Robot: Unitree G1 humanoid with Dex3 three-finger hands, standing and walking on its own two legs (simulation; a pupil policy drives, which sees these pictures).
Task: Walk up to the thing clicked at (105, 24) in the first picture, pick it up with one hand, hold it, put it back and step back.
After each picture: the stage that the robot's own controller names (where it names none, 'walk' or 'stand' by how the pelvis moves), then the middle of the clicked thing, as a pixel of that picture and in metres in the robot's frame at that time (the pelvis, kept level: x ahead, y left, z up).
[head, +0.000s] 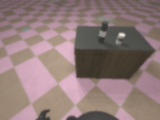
stand; (103, 33) +0.94 -0.11 +0.03
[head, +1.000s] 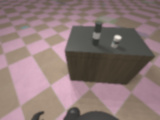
rise first; (96, 34) +0.83 +0.01 +0.06
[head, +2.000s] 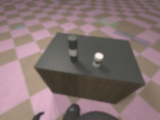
walk; (73, 50) +0.54 +0.20 +0.04
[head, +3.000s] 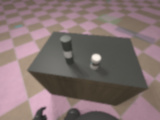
stand; (68, 52) +0.50 +0.19 +0.06
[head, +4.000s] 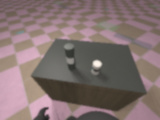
stand; (70, 58) +0.49 +0.18 +0.03
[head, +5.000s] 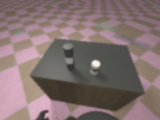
stand; (69, 58) +0.49 +0.19 +0.03
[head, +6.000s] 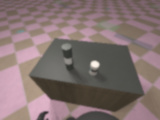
stand; (68, 58) +0.48 +0.20 +0.03
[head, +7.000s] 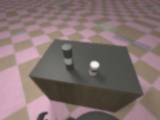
stand; (68, 59) +0.49 +0.20 +0.03
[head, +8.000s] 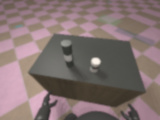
rise first; (68, 55) +0.49 +0.20 +0.03
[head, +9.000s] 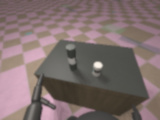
go down; (72, 58) +0.49 +0.19 +0.03
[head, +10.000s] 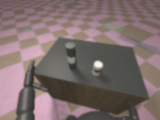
go down; (71, 57) +0.49 +0.18 +0.04
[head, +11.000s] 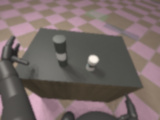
go down; (61, 53) +0.46 +0.18 +0.08
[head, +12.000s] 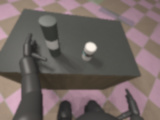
close in; (52, 40) +0.49 +0.19 +0.11
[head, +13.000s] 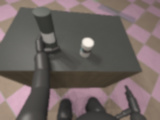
close; (48, 34) +0.52 +0.20 +0.13
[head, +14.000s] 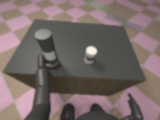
lift; (49, 52) +0.43 +0.23 +0.11
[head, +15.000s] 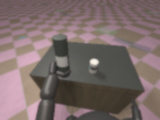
lift; (62, 58) +0.33 +0.17 +0.21
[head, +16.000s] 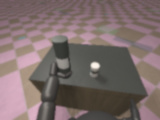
hold; (63, 60) +0.32 +0.16 +0.21
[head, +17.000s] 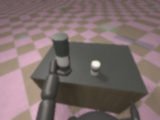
hold; (63, 57) +0.33 +0.16 +0.22
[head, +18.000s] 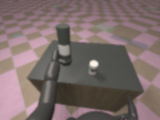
crouch; (65, 47) +0.41 +0.16 +0.22
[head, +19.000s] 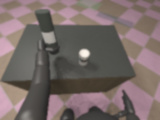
lower; (49, 35) +0.53 +0.19 +0.15
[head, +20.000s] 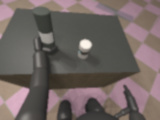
lower; (47, 34) +0.53 +0.20 +0.13
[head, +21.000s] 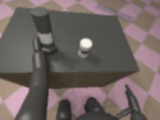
lower; (46, 35) +0.52 +0.20 +0.13
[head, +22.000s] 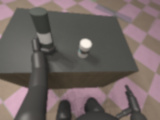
lower; (45, 35) +0.53 +0.21 +0.13
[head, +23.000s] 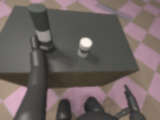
lower; (44, 32) +0.53 +0.21 +0.13
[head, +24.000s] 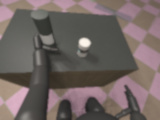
open; (47, 35) +0.53 +0.19 +0.12
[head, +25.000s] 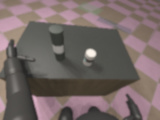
sink last; (58, 46) +0.49 +0.18 +0.10
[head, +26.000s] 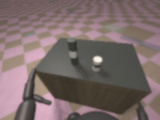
stand; (73, 52) +0.54 +0.19 +0.08
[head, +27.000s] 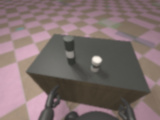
stand; (70, 52) +0.51 +0.18 +0.08
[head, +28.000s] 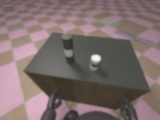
stand; (69, 50) +0.51 +0.19 +0.09
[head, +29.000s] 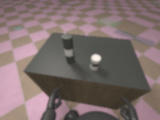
stand; (69, 50) +0.51 +0.19 +0.10
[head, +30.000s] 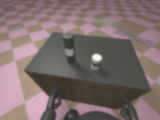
stand; (69, 50) +0.51 +0.18 +0.10
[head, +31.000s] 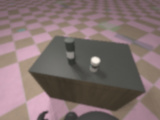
stand; (70, 52) +0.52 +0.19 +0.06
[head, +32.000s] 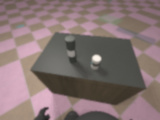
walk; (71, 51) +0.53 +0.18 +0.04
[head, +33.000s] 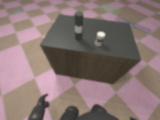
walk; (78, 27) +0.75 +0.16 +0.06
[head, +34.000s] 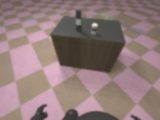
walk; (78, 21) +1.07 +0.22 +0.05
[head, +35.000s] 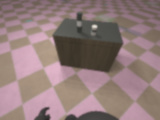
stand; (79, 23) +1.13 +0.20 +0.03
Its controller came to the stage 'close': yes
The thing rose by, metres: 0.20
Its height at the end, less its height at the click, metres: +0.00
